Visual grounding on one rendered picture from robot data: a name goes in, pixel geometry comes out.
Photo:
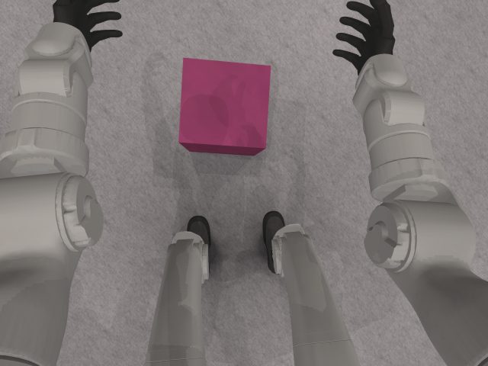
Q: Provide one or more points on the right robot hand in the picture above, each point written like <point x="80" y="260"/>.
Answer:
<point x="378" y="35"/>

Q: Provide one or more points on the left robot foot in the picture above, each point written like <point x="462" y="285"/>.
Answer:
<point x="200" y="226"/>

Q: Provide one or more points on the right robot forearm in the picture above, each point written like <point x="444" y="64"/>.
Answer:
<point x="397" y="135"/>

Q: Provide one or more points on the left robot hand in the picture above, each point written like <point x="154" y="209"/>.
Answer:
<point x="74" y="12"/>

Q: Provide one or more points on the right robot thigh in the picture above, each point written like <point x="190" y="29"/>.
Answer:
<point x="320" y="336"/>

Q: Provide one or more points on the left robot forearm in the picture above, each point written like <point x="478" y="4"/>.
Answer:
<point x="49" y="109"/>

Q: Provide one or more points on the carton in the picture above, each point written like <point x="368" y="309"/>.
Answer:
<point x="224" y="107"/>

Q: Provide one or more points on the robot left upper arm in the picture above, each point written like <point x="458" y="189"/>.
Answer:
<point x="46" y="221"/>

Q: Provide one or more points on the robot right upper arm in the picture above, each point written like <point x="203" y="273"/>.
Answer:
<point x="426" y="248"/>

